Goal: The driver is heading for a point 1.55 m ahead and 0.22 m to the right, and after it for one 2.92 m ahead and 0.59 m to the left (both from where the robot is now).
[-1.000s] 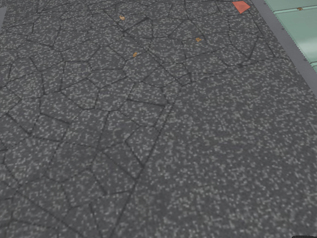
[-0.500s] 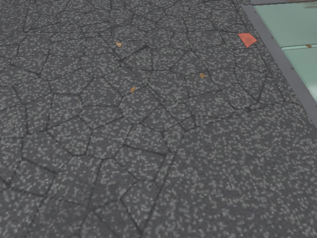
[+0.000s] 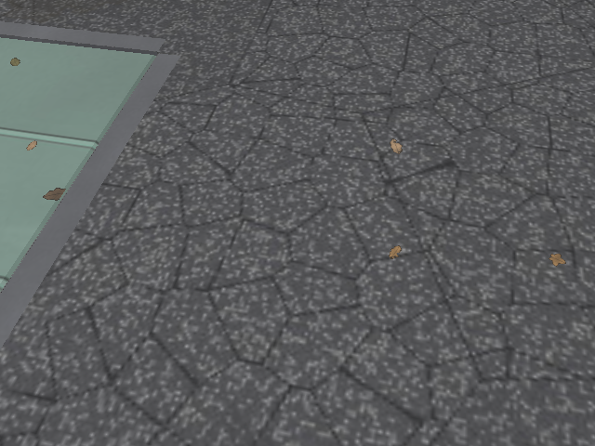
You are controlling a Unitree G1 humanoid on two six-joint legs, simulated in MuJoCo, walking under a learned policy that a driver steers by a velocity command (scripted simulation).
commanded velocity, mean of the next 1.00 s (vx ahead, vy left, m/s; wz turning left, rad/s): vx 0.45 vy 0.00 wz -0.25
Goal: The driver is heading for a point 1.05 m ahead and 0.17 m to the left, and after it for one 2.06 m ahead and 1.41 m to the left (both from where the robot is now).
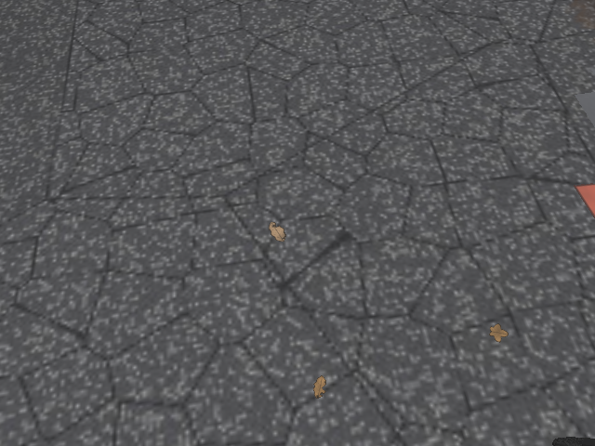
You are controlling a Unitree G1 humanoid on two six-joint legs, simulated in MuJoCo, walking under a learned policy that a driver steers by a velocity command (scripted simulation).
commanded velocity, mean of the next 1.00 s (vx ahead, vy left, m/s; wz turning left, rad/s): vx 0.31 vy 0.00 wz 0.23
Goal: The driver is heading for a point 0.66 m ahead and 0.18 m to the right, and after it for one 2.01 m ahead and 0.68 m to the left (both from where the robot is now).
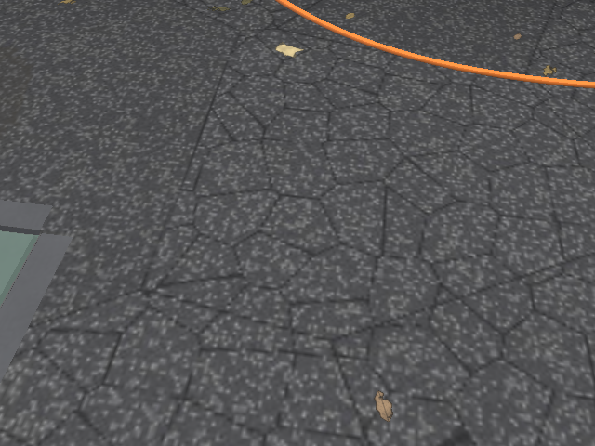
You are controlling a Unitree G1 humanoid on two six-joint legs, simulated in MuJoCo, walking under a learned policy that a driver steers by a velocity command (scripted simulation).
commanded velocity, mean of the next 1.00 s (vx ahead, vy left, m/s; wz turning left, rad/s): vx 0.39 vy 0.00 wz -0.29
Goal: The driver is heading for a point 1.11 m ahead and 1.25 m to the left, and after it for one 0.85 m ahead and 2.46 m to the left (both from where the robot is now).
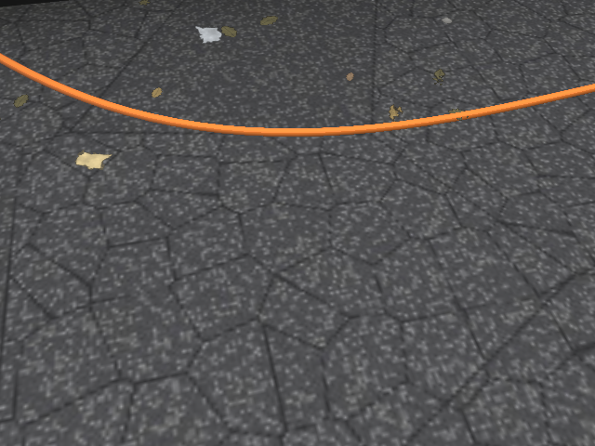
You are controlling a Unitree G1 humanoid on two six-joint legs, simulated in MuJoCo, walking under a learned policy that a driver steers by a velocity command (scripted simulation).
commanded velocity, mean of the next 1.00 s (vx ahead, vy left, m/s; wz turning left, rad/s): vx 0.02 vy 0.00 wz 0.50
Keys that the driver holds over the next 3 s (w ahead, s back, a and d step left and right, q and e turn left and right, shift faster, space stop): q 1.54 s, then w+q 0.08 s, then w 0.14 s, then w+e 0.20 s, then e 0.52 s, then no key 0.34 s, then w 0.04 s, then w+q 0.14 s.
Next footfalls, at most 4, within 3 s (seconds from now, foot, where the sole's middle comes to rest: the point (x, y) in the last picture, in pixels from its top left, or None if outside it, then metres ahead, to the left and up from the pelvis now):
0.18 right None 0.09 -0.13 -0.77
0.58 left None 0.03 0.13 -0.77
1.04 right None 0.14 -0.06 -0.77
1.46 left None -0.06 0.13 -0.77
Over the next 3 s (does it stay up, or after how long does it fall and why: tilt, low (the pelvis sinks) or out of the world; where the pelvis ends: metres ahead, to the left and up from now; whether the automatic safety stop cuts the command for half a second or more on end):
stays up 0.21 0.24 0.01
